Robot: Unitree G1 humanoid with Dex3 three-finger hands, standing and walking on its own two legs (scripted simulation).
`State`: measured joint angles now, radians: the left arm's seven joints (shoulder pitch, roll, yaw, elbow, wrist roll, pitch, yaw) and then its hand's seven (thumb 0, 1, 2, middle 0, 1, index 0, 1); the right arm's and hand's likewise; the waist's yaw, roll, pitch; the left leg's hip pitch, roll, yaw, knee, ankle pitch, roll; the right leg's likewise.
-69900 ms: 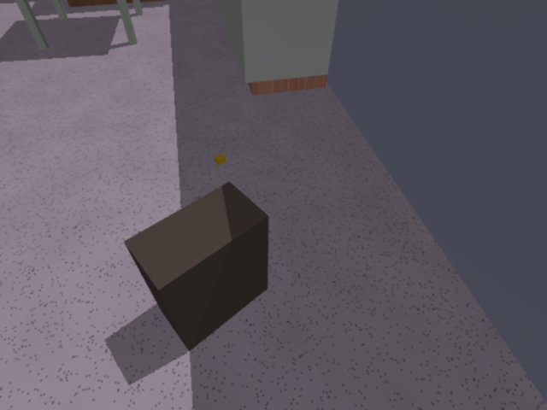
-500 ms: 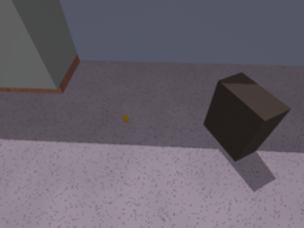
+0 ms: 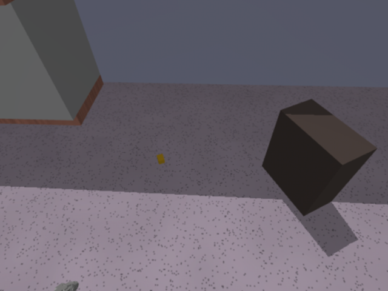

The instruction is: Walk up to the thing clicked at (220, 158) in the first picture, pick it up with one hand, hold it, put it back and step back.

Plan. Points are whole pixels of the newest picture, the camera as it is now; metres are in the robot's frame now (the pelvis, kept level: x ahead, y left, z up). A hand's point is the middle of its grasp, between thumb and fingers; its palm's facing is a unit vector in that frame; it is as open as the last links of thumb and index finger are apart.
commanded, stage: step back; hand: left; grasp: from above
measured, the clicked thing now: (160, 158) +1.01 +0.28 -0.75
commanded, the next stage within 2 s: stand in 0.14 s
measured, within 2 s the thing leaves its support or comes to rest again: neither
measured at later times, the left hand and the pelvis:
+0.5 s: hand out of the picture +0.12 +0.28 -0.14, palm faces -0.01 -0.94 -0.33, open 7.4 cm; pelvis +0.02 +0.03 +0.02, yaw -1 degrees
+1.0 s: hand out of the picture +0.07 +0.27 -0.14, palm faces -0.06 -0.94 -0.34, open 7.4 cm; pelvis +0.00 +0.02 +0.02, yaw -1 degrees
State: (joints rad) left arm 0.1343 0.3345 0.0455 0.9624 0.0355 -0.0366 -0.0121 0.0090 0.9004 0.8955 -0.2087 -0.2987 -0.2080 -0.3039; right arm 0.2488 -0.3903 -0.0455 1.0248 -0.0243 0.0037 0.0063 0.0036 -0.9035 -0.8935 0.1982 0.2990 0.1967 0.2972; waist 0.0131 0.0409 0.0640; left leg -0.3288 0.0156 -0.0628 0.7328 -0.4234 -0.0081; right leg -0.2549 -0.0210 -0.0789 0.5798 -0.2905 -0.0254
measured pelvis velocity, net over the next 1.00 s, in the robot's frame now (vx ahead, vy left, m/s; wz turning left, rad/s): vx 0.00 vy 0.02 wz -0.02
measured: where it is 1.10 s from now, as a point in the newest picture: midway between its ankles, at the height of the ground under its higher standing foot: outside the picture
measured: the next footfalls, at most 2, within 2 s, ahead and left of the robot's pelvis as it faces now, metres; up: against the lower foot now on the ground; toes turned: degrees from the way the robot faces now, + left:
left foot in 0.04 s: +0.07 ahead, +0.14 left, +0.00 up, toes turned +0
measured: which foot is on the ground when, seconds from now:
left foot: up 0.00-0.02, down 0.04-1.00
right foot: down 0.00-1.00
